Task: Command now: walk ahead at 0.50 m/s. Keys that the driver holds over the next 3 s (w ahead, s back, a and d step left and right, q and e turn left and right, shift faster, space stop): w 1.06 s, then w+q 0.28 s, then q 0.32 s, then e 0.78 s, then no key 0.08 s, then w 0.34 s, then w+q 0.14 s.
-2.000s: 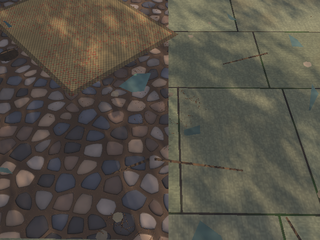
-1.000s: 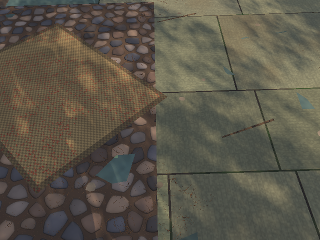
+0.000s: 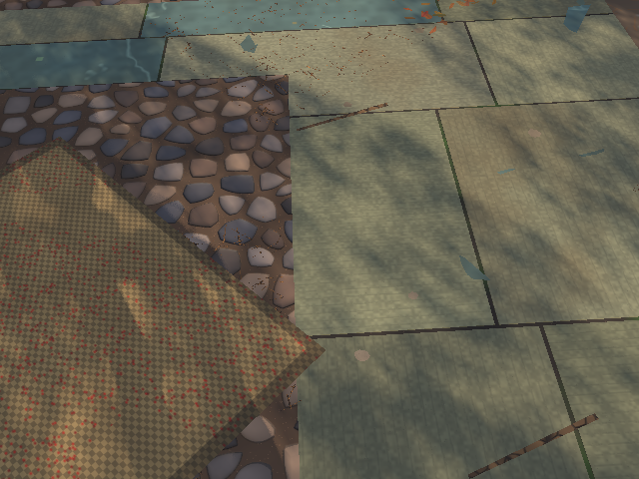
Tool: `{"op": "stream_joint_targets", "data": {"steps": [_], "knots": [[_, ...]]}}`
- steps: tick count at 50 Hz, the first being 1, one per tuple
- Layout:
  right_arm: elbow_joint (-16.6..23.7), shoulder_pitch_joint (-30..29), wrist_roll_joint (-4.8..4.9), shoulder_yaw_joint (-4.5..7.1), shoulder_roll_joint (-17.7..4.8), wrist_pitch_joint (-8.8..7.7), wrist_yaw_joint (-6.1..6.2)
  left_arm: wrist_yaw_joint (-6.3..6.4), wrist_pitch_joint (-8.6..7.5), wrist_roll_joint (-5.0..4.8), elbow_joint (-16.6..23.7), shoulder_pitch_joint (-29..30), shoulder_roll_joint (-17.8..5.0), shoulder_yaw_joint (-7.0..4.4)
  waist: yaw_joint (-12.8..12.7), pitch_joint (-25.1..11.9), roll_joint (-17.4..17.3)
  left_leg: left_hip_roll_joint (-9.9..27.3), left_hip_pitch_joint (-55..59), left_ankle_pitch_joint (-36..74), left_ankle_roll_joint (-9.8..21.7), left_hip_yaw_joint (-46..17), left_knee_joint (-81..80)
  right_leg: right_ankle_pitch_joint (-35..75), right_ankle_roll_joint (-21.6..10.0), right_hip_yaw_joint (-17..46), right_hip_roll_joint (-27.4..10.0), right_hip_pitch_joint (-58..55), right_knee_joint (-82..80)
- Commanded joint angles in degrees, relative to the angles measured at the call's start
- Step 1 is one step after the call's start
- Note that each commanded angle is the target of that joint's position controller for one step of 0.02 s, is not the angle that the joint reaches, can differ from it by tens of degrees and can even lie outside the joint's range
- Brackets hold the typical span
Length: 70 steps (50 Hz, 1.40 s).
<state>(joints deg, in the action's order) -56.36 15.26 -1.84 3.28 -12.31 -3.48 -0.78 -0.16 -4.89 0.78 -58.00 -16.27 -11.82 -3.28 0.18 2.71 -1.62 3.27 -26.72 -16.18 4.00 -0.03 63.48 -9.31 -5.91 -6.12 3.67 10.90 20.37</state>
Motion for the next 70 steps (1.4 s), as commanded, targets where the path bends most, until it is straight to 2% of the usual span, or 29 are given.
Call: {"op": "stream_joint_targets", "data": {"steps": [1, 7, 13, 16, 18, 19, 20, 21, 22, 23, 25, 28, 31, 36, 41, 44, 46, 47, 48, 49, 50, 51, 52, 53, 54, 56, 59, 67, 70], "knots": [[1.69, 3.12, -0.47, 0.34, -1.44, 1.19, -0.69, 0.27, -1.45, -0.26, 0.77, -3.8, -5.43, -0.59, 1.79, 0.21, 4.42, 2.8, -5.94, 4.5, -1.54, -0.09, -2.27, 9.75, -6.31, 13.56, -15.38, -2.0, -13.2], [6.51, -10.97, 0.41, -0.3, -1.57, 1.25, -0.97, 0.26, -1.28, -0.24, -0.49, -9.61, -5.18, 0.01, -1.39, 2.8, 4.67, 2.75, -10.74, 14.61, -3.29, 2.66, -18.54, 15.68, -5.2, 9.56, -13.45, -6.46, -14.44], [9.68, -18.73, 0.59, -0.69, -2.16, 0.58, -0.79, 1.01, -0.93, 0.5, -2.56, -14.36, -5.8, 0.02, -3.44, 3.9, 5.47, 0.41, -10.54, 13.54, -0.93, 4.19, -28.58, 23.98, -5.53, 8.54, -16.05, -16.38, -11.1], [9.19, -14.87, 0.61, -0.1, -3.29, -0.22, -0.37, 1.46, -0.72, 0.83, -2.65, -12.13, -7.01, -0.34, -0.57, 2.04, 6.04, -2.45, -2.55, 7.32, 1.85, 5.38, -32.29, 39.06, -4.19, 7.03, -16.86, -18.38, -4.06], [3.95, 0.8, 0.03, 1.25, -5.37, -1.14, 0.56, 1.29, -0.37, 0.53, -2.38, -10.19, -7.33, -0.39, 6.01, -6.03, 4.21, -5.21, 16.84, 9.04, 4.52, 6.38, -37.41, 44.31, -2.26, 4.21, -13.87, -14.09, 13.69], [1.68, 11.41, -1.46, 2.56, -9.78, -1.61, 1.23, 1.06, -0.45, -0.11, -0.57, -9.86, -5.64, 0.25, 9.35, -13.15, -0.4, 5.79, 32.51, 5.57, 7.63, -5.58, -37.8, 26.54, -1.06, 2.37, -11.08, -1.98, 30.24], [1.31, 13.81, -1.76, 3.84, -15.13, -1.33, 0.97, 0.39, -0.37, -2.22, 0.23, -16.75, -0.18, 1.09, 5.88, -19.15, -13.73, 21.82, 46.02, 2.39, 15.75, -34.39, -44.68, -17.4, 1.39, 0.59, 0.53, 18.66, 51.48], [2.04, 8.75, 0.61, 3.43, -12.58, -0.5, 0.48, 0.56, -0.11, -0.56, -0.09, -12.66, -5.81, -0.38, 5.04, -15.96, -4.68, 19.34, 41.19, -1.21, 14.54, -36.62, -48.05, -18.56, 0.28, 9.22, -1.71, 23.5, 55.82], [3.08, 2.44, 1.09, 2.39, -9.11, -0.5, 0.34, 0.33, -0.28, -0.34, 1.58, -7.71, -5.82, -0.61, 2.86, -7.55, -2.39, 17.52, 33.01, -1.02, 12.69, -27.09, -48.91, -13.27, 0.0, 9.22, -4.55, 25.58, 54.7], [3.24, -0.25, 0.91, 1.47, -5.79, -0.92, 0.12, 0.14, -0.5, -0.22, 2.02, -5.28, -4.82, -0.42, 1.71, -3.64, 0.31, 14.9, 26.31, 4.25, 11.04, -21.22, -51.17, -9.54, 0.11, 9.03, -6.48, 24.0, 51.49], [1.92, -0.84, 1.09, 0.38, -2.61, -1.63, 0.57, -0.38, 0.78, 1.13, 1.65, -6.0, -3.04, -0.33, -1.4, -1.46, -1.27, 10.25, 19.02, 10.46, 7.79, -12.89, -53.55, -7.0, 1.18, 8.62, -8.67, 18.84, 46.08], [-0.09, 3.6, 1.33, 0.44, -4.2, -2.73, 0.85, -1.16, 2.32, 1.5, 2.18, -4.74, -2.01, -0.32, -2.33, -1.09, -1.26, 8.94, 17.87, 16.6, 8.11, -8.7, -55.17, -4.93, 2.76, 6.99, -9.04, 19.14, 42.84], [-0.9, 6.62, 1.35, 0.47, -5.27, -2.78, 0.87, -1.45, 2.97, 1.36, 4.88, 2.97, -2.76, -0.3, -1.18, 1.43, -1.11, 8.13, 19.19, 15.93, 8.11, -6.68, -57.66, 0.85, 4.31, 5.71, -10.47, 25.35, 37.06], [-2.05, 11.39, 1.3, -0.01, -4.92, -2.62, 0.91, -1.62, 2.71, 0.6, 8.44, 13.32, -2.14, 0.44, 1.41, 2.81, -1.54, 6.61, 23.34, 22.65, 6.91, -3.18, -57.62, 8.22, 5.21, 3.28, -9.44, 26.74, 23.28], [-3.8, 15.49, 0.65, -0.06, -5.21, -2.31, 1.51, -1.45, 2.14, 0.49, 11.1, 19.87, -2.55, 0.79, 3.25, 3.79, -2.31, 8.66, 31.62, 29.88, 7.35, -2.19, -54.73, 7.34, 3.28, 1.84, -7.46, 26.75, 15.18], [-4.04, 13.86, 0.29, 0.27, -6.29, -2.08, 1.99, -1.19, 1.38, 0.44, 11.35, 17.98, -3.5, 0.38, 1.14, 2.92, -2.78, 9.93, 34.41, 42.01, 6.41, -1.11, -49.35, 1.55, 0.68, 1.04, -5.35, 21.25, 11.49], [-3.93, 11.83, 0.39, 0.53, -7.22, -1.79, 1.96, -0.39, 0.63, 0.67, 7.63, 6.23, -5.03, -0.69, -4.09, -3.02, -2.41, 8.31, 33.03, 53.93, 4.76, 0.91, -35.76, 0.51, -1.7, -0.71, -1.53, 6.5, 7.12], [-3.29, 11.13, 0.83, 0.22, -6.52, -1.75, 1.82, 0.19, 0.03, 1.6, 4.37, -4.01, -7.31, -1.7, -7.87, -8.75, -0.59, 5.99, 25.17, 46.07, 3.62, 2.52, -23.58, 2.21, -3.66, 2.47, -4.34, -8.06, 5.94], [-0.96, 13.49, 2.72, -0.85, -2.45, -1.83, 1.23, 0.76, -0.23, 3.03, 3.25, -12.54, -13.28, -3.25, -8.7, -16.91, 8.78, -0.11, 7.64, 21.26, 1.18, 5.97, -3.14, -4.19, -8.68, 23.66, -20.36, -25.16, 3.92], [-1.33, 16.3, 2.84, -0.07, -3.31, -1.85, 0.98, 0.06, 0.75, 1.52, 3.07, -11.31, -14.58, -3.72, -6.46, -20.91, 14.6, -8.23, -4.19, -13.71, 0.84, 1.35, 11.07, -3.88, -13.61, 45.22, -28.3, -29.18, -4.31], [-0.61, 11.58, 1.59, 0.7, -5.88, -1.46, 1.13, -0.24, 1.16, 0.01, 4.21, -4.17, -12.19, -3.13, -3.91, -12.38, 7.04, -3.66, -8.6, -9.42, 1.62, -3.25, 13.55, -7.52, -11.86, 37.7, -25.68, -21.67, -4.92], [0.48, 7.42, 1.21, 0.48, -4.9, -1.74, 0.82, -0.42, 0.9, -0.21, 5.02, 0.45, -8.03, -1.98, -2.94, -5.58, 3.85, -1.51, -9.07, -4.88, 1.61, -3.01, 11.12, -6.45, -10.4, 30.37, -23.48, -13.12, -7.03], [0.6, 6.23, 1.15, 0.37, -3.56, -1.66, 0.63, -0.43, 0.55, 0.03, 4.89, 2.56, -5.38, -1.18, -1.04, -1.91, 2.83, 0.53, -6.99, -1.99, 1.53, -2.7, 6.94, -3.87, -7.96, 24.82, -20.46, -6.96, -9.41], [0.75, 6.28, 0.19, 0.43, -3.11, -0.99, 0.39, -0.16, 0.13, -0.12, 4.01, 2.57, -3.81, -0.63, 0.5, -0.5, 4.15, 1.75, -4.43, -0.67, 0.94, -2.69, 3.69, -0.45, -6.29, 20.91, -18.14, -3.0, -10.63], [-0.09, 8.01, -0.14, 0.2, -1.84, -0.13, 0.0, 0.08, -0.29, 0.05, 3.43, 2.04, -3.03, -0.31, 1.5, -0.65, 4.57, 1.88, -2.06, 0.06, 0.4, -2.63, 2.43, 1.56, -5.3, 17.38, -16.97, -1.14, -11.5], [0.05, 7.67, -0.1, 0.3, -1.49, 0.96, -0.52, 0.3, -1.32, 0.12, 2.18, -1.17, -4.43, -0.51, 1.94, -0.65, 4.49, 1.58, -2.49, 1.77, -0.22, -2.35, 1.37, 6.33, -5.1, 13.61, -16.53, -0.7, -12.57], [2.39, 1.05, 0.22, 0.43, -2.17, 1.83, -0.86, 0.41, -1.88, 0.22, 1.46, -4.0, -5.69, -0.65, 1.14, 1.71, 4.37, 2.35, -9.07, 7.83, -1.0, -2.59, -2.81, 7.24, -4.1, 9.06, -16.12, -2.25, -14.86], [8.24, -14.01, 0.42, -0.92, -0.81, 1.4, -1.68, 1.46, -1.98, 0.09, -0.01, -10.09, -5.46, 0.0, -2.49, 3.95, 4.78, 0.67, -10.73, 17.95, -0.42, 4.27, -23.34, 21.71, -1.5, -1.3, -15.83, -10.9, -13.65], [9.05, -13.8, -0.12, -1.03, -0.72, 0.9, -1.57, 2.4, -1.21, 0.17, -0.54, -10.57, -6.32, -0.03, -1.71, 3.29, 5.21, -2.58, -6.61, 13.78, 1.34, 8.17, -28.38, 43.24, -0.54, -4.95, -16.36, -15.32, -5.09]]}}
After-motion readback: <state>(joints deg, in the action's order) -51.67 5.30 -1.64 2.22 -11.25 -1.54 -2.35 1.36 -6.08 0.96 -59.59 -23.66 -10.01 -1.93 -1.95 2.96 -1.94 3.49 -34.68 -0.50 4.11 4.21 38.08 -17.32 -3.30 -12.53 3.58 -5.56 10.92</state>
